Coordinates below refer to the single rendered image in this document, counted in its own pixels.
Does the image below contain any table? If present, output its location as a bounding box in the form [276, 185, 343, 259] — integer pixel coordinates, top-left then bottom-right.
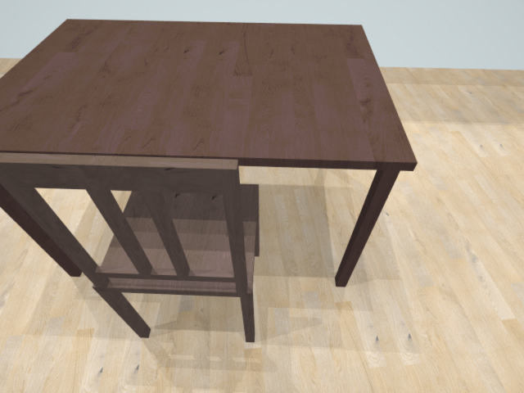
[0, 19, 418, 287]

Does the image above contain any chair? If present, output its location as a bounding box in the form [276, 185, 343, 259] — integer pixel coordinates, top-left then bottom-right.
[0, 152, 260, 342]

